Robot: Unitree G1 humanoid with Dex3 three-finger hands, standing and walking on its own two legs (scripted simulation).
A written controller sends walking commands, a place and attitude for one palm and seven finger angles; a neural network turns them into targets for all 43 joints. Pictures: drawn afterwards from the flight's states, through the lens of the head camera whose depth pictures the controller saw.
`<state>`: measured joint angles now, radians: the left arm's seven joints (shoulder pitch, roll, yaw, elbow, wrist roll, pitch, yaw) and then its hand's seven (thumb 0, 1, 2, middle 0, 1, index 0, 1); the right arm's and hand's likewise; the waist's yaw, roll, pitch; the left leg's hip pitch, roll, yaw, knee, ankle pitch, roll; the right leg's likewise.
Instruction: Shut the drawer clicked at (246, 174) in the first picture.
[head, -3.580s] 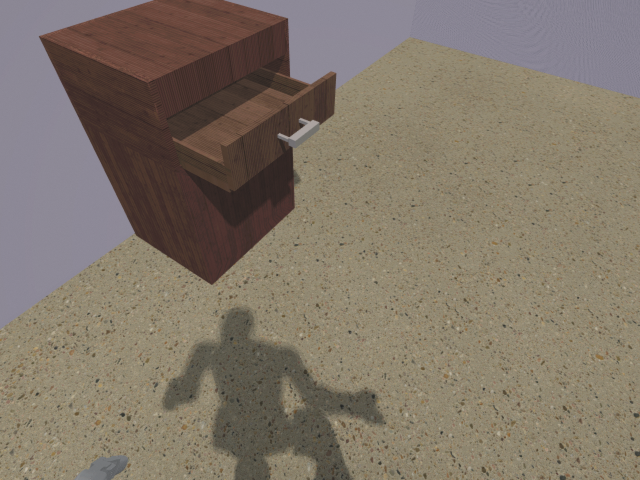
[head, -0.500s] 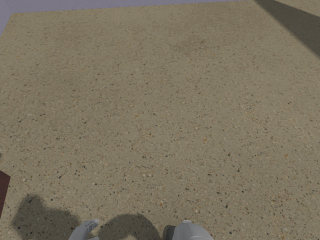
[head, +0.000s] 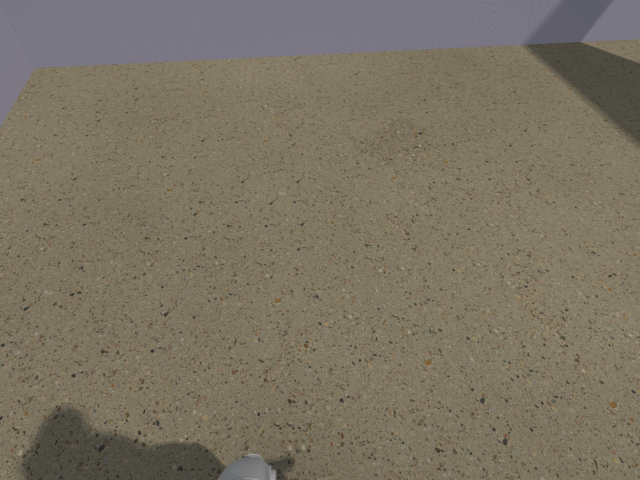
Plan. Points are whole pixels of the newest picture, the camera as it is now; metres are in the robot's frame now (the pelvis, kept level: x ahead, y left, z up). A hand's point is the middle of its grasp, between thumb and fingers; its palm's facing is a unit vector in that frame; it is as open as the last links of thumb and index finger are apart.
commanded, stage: walk to a spot facing it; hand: left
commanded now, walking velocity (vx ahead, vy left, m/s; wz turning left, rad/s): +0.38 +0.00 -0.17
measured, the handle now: out of the picture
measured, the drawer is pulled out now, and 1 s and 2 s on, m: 0.20 0.20 0.20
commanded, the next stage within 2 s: turn to face it in 0.82 s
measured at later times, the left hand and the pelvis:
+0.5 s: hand (247, 354) +0.32 +0.16 -0.16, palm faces -0.14 -0.96 -0.23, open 7.4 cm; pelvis +0.21 -0.02 +0.00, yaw -10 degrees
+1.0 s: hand (287, 344) +0.36 +0.09 -0.18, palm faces +0.04 -0.99 -0.11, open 7.4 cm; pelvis +0.40 -0.06 +0.00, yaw -3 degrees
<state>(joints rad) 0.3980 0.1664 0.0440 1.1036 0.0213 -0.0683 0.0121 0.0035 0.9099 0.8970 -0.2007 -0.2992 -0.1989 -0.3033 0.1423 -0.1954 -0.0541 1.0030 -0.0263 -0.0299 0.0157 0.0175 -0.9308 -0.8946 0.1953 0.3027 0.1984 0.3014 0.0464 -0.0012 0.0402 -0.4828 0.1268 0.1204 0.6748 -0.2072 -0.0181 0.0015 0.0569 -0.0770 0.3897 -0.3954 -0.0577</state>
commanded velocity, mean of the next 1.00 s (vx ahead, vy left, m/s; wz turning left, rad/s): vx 0.30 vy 0.00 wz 0.05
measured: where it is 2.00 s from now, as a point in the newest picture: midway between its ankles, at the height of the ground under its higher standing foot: (357, 410)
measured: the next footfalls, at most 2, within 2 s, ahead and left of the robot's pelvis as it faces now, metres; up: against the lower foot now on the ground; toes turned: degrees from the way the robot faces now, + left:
left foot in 0.04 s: +0.15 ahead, +0.13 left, +0.00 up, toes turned +9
right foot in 0.52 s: +0.35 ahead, -0.16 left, +0.00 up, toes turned -19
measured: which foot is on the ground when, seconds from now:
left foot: up 0.00-0.02, down 0.04-0.52, up 0.54-1.00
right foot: down 0.00-0.04, up 0.06-0.50, down 0.52-1.00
